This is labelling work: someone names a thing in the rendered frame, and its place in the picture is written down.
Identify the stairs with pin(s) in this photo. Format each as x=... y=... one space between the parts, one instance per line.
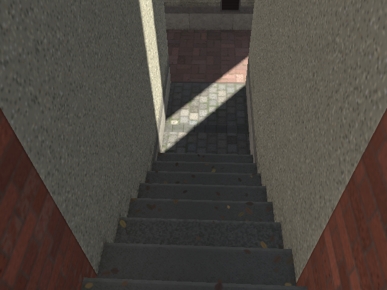
x=201 y=221

